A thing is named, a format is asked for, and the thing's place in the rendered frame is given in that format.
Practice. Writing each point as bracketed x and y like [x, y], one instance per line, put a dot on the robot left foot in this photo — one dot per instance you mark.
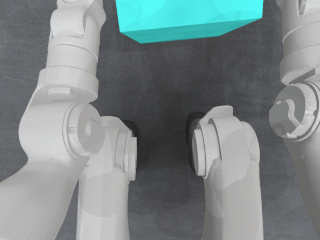
[132, 127]

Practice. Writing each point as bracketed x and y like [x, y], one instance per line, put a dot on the robot left upper arm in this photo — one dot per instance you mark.
[58, 138]

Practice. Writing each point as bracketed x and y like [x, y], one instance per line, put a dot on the robot right upper arm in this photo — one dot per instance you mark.
[295, 116]

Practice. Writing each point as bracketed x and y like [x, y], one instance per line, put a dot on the right robot forearm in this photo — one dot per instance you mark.
[300, 21]

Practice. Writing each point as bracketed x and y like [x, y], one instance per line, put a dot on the robot left shin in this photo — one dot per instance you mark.
[111, 121]

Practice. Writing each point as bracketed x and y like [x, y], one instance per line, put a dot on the left robot forearm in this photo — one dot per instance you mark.
[73, 52]

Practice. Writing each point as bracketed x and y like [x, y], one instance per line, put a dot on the carton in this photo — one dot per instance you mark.
[152, 21]

